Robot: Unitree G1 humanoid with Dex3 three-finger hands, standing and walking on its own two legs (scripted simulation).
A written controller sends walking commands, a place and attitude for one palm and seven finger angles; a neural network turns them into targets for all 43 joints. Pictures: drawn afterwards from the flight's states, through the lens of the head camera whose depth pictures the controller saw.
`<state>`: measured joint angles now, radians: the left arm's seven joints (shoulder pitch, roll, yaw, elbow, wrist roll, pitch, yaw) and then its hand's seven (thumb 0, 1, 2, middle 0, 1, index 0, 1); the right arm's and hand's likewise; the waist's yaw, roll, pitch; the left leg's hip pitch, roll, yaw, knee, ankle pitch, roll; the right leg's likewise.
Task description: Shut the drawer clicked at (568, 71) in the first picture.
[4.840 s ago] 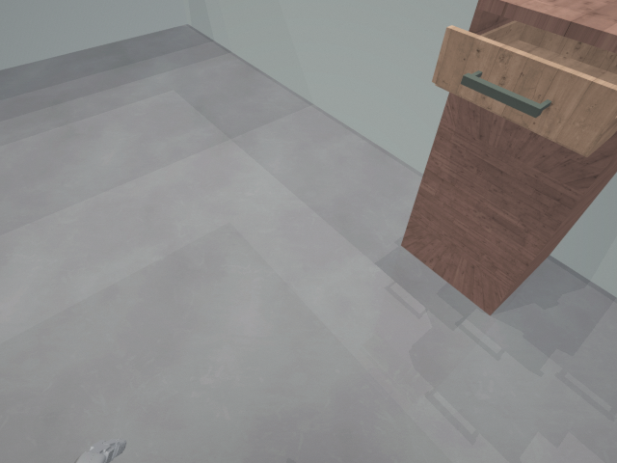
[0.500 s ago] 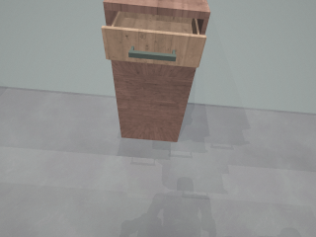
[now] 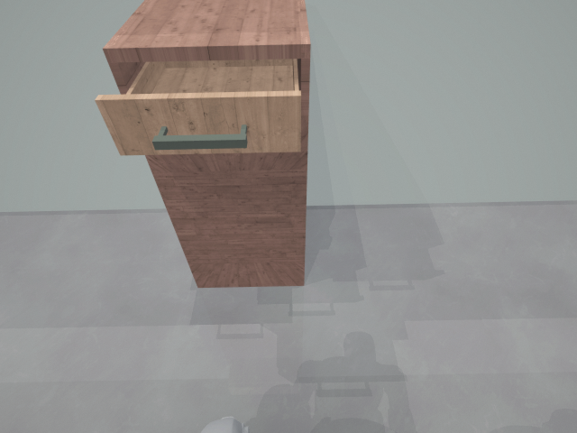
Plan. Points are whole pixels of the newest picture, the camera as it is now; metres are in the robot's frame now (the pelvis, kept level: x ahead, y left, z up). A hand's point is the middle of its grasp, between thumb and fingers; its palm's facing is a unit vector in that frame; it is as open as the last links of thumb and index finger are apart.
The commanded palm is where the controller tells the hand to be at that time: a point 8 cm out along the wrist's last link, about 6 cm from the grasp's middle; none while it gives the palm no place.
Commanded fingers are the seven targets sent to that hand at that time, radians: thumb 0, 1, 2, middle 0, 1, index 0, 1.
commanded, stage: take the last steps up to it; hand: left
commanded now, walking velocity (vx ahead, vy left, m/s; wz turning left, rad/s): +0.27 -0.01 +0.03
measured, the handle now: (202, 136) +0.62 +0.19 +0.08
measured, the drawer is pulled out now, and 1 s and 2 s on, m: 0.15 0.15 0.15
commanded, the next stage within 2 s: come to a stop and stand still in 0.26 s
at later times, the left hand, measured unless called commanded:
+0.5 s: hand (181, 423) +0.19 +0.20 -0.19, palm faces +0.08 -0.98 -0.16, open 7.4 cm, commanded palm none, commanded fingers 0.00 0.90 0.90 -0.20 -0.30 -0.20 -0.30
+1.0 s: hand (208, 387) +0.23 +0.15 -0.14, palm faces +0.08 -0.95 -0.32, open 7.3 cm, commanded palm none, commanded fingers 0.00 0.90 0.90 -0.20 -0.30 -0.20 -0.30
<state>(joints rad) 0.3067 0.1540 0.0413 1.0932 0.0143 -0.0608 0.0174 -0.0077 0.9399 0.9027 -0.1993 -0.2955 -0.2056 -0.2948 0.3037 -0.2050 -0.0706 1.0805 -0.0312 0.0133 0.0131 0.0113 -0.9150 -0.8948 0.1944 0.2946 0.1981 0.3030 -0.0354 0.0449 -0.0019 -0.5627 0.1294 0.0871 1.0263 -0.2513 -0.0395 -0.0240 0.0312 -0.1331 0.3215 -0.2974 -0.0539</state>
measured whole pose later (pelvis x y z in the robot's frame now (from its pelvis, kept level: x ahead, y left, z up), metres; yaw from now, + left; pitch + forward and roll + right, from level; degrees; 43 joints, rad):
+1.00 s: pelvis +0.16 -0.04 +0.00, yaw +1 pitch +0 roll +4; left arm 0.18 0.13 0.04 0.99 0.02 0.00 0.05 0.00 0.91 0.90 -0.20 -0.30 -0.21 -0.30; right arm 0.19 -0.24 -0.09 1.03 -0.02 0.10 0.00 0.01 -0.92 -0.89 0.20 0.29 0.20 0.30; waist 0.00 0.06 0.07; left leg -0.44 -0.01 -0.04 1.18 -0.36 -0.08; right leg -0.27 -0.07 -0.07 0.48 -0.21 -0.05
